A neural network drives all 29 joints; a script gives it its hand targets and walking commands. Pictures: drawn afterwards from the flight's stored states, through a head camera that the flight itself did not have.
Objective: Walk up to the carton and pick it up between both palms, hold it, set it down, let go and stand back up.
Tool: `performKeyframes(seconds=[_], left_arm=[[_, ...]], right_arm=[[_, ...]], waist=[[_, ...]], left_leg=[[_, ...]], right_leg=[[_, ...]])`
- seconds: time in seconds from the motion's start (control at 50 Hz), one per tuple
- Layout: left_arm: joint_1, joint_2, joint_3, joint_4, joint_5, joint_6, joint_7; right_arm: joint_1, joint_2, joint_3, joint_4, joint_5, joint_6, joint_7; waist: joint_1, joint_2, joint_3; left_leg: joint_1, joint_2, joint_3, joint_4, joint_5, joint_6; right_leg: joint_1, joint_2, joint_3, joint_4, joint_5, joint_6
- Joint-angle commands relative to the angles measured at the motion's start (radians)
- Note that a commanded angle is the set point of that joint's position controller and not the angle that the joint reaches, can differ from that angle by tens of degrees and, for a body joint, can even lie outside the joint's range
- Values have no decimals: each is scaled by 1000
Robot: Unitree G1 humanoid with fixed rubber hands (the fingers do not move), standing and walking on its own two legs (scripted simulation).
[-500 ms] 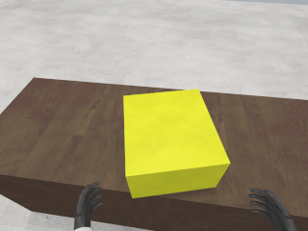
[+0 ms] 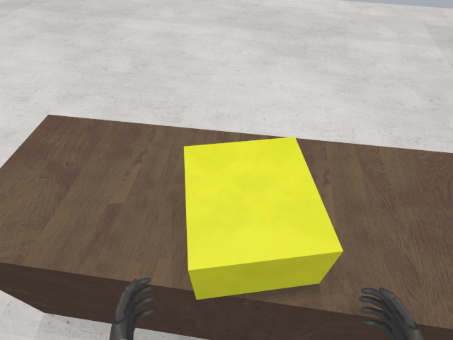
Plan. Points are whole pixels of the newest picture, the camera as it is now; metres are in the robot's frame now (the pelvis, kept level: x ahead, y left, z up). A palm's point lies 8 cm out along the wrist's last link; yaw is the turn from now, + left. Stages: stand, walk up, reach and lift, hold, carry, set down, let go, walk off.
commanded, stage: set down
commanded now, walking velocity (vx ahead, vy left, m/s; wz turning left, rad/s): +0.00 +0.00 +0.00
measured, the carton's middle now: (249, 212) +0.42 +0.00 -0.09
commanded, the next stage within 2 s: let go in 1.32 s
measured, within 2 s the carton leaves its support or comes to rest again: neither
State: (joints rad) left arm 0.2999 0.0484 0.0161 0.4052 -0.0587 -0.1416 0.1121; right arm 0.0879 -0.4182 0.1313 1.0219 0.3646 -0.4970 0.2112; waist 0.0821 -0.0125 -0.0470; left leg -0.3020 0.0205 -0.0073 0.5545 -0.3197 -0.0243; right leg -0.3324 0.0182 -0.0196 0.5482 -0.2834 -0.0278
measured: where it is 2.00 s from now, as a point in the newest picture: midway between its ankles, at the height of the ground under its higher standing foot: outside the picture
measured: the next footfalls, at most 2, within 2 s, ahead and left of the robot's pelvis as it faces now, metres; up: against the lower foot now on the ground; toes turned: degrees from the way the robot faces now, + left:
none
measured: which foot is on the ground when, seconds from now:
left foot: down 0.00-1.00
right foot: down 0.00-1.00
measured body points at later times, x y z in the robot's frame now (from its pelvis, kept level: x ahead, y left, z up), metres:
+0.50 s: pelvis +0.00 +0.00 +0.01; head +0.02 +0.01 +0.45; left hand +0.15 +0.22 -0.08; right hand +0.18 -0.23 -0.09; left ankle -0.02 +0.13 -0.73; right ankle +0.00 -0.11 -0.73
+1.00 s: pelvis +0.00 +0.01 +0.01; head +0.01 +0.03 +0.46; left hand +0.15 +0.24 -0.08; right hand +0.18 -0.20 -0.09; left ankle -0.02 +0.13 -0.73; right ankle +0.00 -0.11 -0.73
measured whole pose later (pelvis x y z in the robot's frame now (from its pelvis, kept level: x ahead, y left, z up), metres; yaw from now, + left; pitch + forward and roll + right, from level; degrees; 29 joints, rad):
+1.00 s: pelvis +0.00 +0.01 +0.01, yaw +0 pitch +0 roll -1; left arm 0.25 0.16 0.02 0.41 -0.04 0.15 0.01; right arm 0.11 -0.19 0.03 0.95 0.06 -0.30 0.01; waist 0.07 -0.02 0.01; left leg -0.18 0.02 -0.01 0.47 -0.29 -0.01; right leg -0.19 0.02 -0.02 0.42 -0.23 -0.01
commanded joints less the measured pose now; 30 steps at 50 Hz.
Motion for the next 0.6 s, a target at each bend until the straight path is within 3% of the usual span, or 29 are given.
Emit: performKeyframes(seconds=[0.0,0.02,0.04,0.06,0.1,0.12,0.14,0.16,0.18,0.2,0.22,0.28,0.3,0.32,0.34,0.36,0.38,0.4,0.42,0.44,0.46,0.5,0.54,0.58], left_arm=[[-71,191,10,15,18,37,-58],[-87,178,18,-58,12,33,-40],[-117,194,-4,-66,0,28,-44],[-141,192,-10,-127,-2,26,-27],[-92,183,-12,-112,-14,49,-35],[-64,202,4,-53,9,63,-51],[-83,181,-12,-159,8,34,-26],[-78,192,-6,-155,-1,44,-31],[-89,191,-6,-155,-6,48,-33],[-97,202,-9,-124,0,67,-43],[-90,193,-8,-135,-6,60,-35],[-108,198,-12,-116,4,87,-45],[-109,197,3,-132,9,85,-43],[-104,205,6,-65,23,103,-57],[-109,209,9,-83,14,98,-56],[-101,212,-7,-97,1,101,-61],[-124,238,6,-57,5,132,-76],[-140,255,15,-53,10,138,-76],[-156,254,9,-87,9,138,-75],[-129,247,17,-85,12,151,-75],[-115,229,4,-109,11,150,-72],[-91,238,0,-141,12,148,-71],[-83,265,27,-108,14,158,-84],[-101,275,34,-32,36,194,-116]], right_arm=[[8,-86,-143,-73,-116,22,-50],[-28,-130,-155,-117,-109,14,-42],[-34,-90,-143,-135,-118,21,-48],[-72,-93,-168,-150,-111,22,-46],[-43,-115,-178,-159,-111,33,-47],[3,-71,-159,-137,-132,50,-64],[-41,-97,-181,-212,-124,19,-48],[-5,-86,-164,-190,-116,26,-54],[-31,-72,-183,-193,-151,31,-60],[-15,-47,-169,-186,-170,53,-75],[-10,-53,-184,-190,-162,52,-69],[-23,-49,-190,-197,-174,65,-84],[-36,-41,-193,-235,-183,66,-79],[-6,2,-173,-186,-199,84,-90],[-12,-9,-179,-211,-198,81,-92],[-5,-35,-202,-225,-199,85,-99],[-26,-17,-188,-202,-224,111,-117],[-19,8,-174,-199,-222,110,-116],[-25,26,-176,-211,-237,116,-131],[-24,13,-187,-227,-237,118,-126],[-13,-11,-199,-214,-233,118,-118],[1,-9,-196,-241,-222,116,-124],[10,34,-186,-249,-257,116,-141],[29,58,-172,-215,-272,134,-168]], waist=[[-118,-145,15],[-90,-141,-25],[-106,-139,-40],[-81,-96,-80],[-82,-102,-98],[-102,-103,-43],[-79,-90,-122],[-79,-85,-73],[-88,-107,-70],[-95,-96,-49],[-78,-88,-60],[-98,-102,-42],[-81,-96,-50],[-98,-95,2],[-88,-109,-17],[-106,-126,-36],[-117,-117,8],[-99,-101,9],[-108,-88,-6],[-91,-105,-16],[-93,-80,-47],[-107,-71,-53],[-89,-105,-54],[-125,-130,-30]], left_leg=[[76,-54,44,-103,170,21],[78,-46,51,-99,198,14],[48,-49,45,-98,169,27],[70,-39,37,-115,166,9],[112,-29,42,-114,253,7],[107,-48,43,-113,251,8],[125,-37,30,-108,296,3],[109,-43,45,-111,289,-3],[114,-40,41,-109,239,8],[87,-48,49,-115,222,10],[95,-44,44,-119,266,2],[108,-44,47,-133,228,7],[105,-42,52,-133,221,4],[96,-50,51,-136,191,10],[106,-45,48,-133,215,13],[116,-41,48,-144,235,12],[109,-51,58,-145,203,16],[88,-56,62,-141,185,20],[112,-50,59,-148,172,17],[92,-54,56,-147,215,13],[148,-39,45,-141,251,4],[166,-48,47,-142,310,-6],[153,-51,57,-144,299,5],[149,-60,57,-142,271,13]], right_leg=[[169,-34,100,-201,206,6],[184,-22,86,-178,209,11],[185,-35,97,-174,199,15],[174,-16,60,-172,142,2],[192,-5,46,-173,257,-3],[197,-24,75,-191,308,4],[195,-5,43,-162,330,1],[211,-4,52,-175,316,3],[194,-10,56,-195,207,1],[217,-28,72,-190,225,0],[230,-19,50,-174,304,3],[210,-18,49,-204,230,4],[213,-13,38,-196,210,7],[218,-27,66,-205,187,7],[218,-21,52,-194,231,4],[233,-13,40,-195,256,10],[211,-36,64,-213,233,20],[216,-44,72,-216,218,20],[208,-40,63,-208,194,28],[254,-38,61,-203,260,19],[222,-24,41,-205,280,7],[230,-14,27,-208,345,11],[262,-25,39,-215,363,24],[268,-40,55,-223,389,34]])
